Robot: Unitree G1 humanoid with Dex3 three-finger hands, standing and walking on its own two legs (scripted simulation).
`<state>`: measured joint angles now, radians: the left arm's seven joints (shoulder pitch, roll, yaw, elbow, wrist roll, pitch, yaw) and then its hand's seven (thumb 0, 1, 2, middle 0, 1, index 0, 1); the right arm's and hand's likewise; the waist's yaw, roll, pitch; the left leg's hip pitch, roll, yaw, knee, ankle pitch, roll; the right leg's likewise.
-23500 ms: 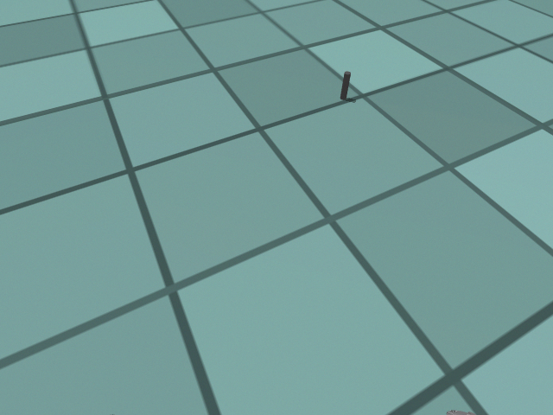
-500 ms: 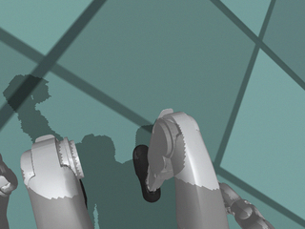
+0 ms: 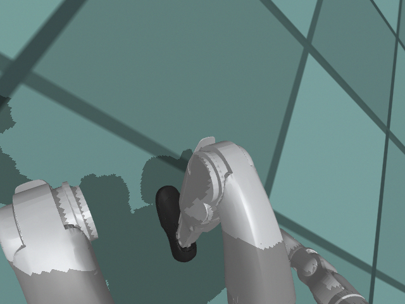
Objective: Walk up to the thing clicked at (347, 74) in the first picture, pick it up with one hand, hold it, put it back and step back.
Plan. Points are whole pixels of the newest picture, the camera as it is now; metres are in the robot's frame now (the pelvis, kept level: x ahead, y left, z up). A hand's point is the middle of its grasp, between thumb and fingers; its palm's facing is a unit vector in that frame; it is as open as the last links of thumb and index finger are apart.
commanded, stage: lower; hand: left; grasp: from the side
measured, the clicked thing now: out of the picture +0.47 +0.32 -0.17
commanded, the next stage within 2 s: loosen in 0.62 s
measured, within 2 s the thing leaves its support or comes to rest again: rests again in 0.56 s
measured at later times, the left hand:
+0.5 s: hand out of the picture +0.48 +0.31 -0.17, palm faces +0.41 -0.91 -0.02, open 4.9 cm
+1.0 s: hand out of the picture +0.48 +0.30 -0.18, palm faces +0.40 -0.91 -0.01, open 6.0 cm
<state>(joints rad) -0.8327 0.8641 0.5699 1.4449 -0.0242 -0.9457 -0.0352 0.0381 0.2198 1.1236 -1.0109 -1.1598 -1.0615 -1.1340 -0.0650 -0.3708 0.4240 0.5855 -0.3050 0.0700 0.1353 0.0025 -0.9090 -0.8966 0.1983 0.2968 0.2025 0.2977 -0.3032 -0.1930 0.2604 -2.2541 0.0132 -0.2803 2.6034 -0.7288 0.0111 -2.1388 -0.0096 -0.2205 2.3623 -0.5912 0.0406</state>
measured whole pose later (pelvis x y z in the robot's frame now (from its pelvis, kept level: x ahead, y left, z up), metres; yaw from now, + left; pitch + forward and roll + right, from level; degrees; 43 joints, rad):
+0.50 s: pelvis +0.00 +0.01 +0.00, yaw -2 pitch +17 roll -18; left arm -0.85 0.95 0.54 1.52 -0.03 -1.01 0.00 0.04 0.22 1.13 -1.01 -1.16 -1.06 -1.13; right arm -0.13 -0.37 0.51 0.55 -0.34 0.08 0.13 0.00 -0.90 -0.89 0.20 0.30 0.20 0.30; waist -0.31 -0.25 0.31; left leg -2.24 0.02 -0.33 2.63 -0.74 0.02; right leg -2.10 0.01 -0.26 2.35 -0.58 0.06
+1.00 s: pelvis -0.01 +0.01 +0.00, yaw -3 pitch +16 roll -19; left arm -0.85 0.98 0.52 1.55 -0.05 -1.04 0.01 0.01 0.13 0.83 -1.00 -0.99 -1.03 -0.96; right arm -0.16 -0.38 0.55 0.53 -0.36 0.08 0.12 0.00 -0.91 -0.89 0.20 0.30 0.20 0.30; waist -0.31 -0.27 0.32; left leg -2.22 0.02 -0.35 2.63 -0.74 0.02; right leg -2.08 0.02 -0.27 2.33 -0.57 0.06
